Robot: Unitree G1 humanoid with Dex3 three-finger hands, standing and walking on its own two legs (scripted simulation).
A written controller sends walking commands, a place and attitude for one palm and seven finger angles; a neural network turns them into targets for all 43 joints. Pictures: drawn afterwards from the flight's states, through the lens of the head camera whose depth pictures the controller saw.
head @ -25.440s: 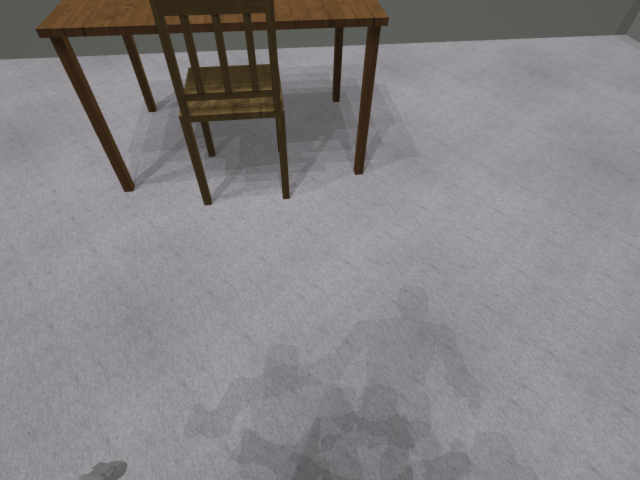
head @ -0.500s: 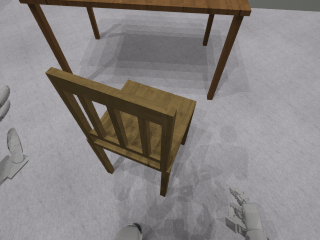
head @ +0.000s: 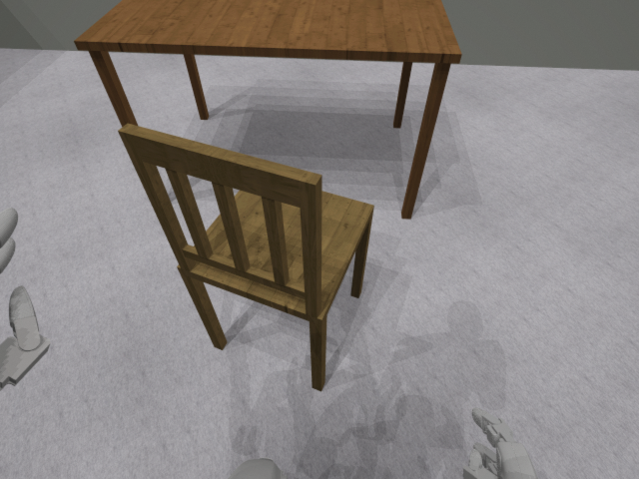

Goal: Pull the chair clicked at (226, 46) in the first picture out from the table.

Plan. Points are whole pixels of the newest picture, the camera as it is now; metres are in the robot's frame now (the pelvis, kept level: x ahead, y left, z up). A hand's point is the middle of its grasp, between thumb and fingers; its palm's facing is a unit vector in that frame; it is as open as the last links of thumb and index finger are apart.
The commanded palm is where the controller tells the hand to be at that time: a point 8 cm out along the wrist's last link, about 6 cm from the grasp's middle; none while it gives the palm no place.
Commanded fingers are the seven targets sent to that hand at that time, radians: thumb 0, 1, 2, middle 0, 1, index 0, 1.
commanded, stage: stop stepping back and stand still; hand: left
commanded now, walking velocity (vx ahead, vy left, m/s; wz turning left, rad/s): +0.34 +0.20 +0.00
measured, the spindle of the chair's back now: (233, 228) +0.56 +0.22 -0.09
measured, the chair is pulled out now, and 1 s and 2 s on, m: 0.60 0.60 0.60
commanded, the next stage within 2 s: let the arm hang, fingers relaxed in 1.40 s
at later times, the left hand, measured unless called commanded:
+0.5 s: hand out of the picture +0.13 +0.26 +0.17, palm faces +0.53 -0.71 -0.47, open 7.4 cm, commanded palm +0.07 +0.29 +0.18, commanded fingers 0.00 0.90 0.90 -0.20 -0.30 -0.20 -0.30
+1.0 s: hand (36, 347) +0.19 +0.27 +0.16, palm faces +0.39 -0.78 -0.50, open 7.4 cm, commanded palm +0.12 +0.31 +0.18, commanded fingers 0.00 0.90 0.90 -0.20 -0.30 -0.20 -0.30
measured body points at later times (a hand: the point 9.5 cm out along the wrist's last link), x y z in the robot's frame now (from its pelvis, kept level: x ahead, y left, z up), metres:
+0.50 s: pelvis -0.05 -0.02 +0.00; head -0.05 -0.05 +0.45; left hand +0.10 +0.29 +0.20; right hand +0.10 -0.25 -0.12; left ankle -0.09 +0.10 -0.70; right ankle -0.03 -0.09 -0.73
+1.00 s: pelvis -0.01 +0.00 +0.01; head +0.02 +0.01 +0.46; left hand +0.16 +0.31 +0.19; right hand +0.18 -0.23 -0.07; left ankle -0.02 +0.11 -0.73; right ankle -0.03 -0.09 -0.73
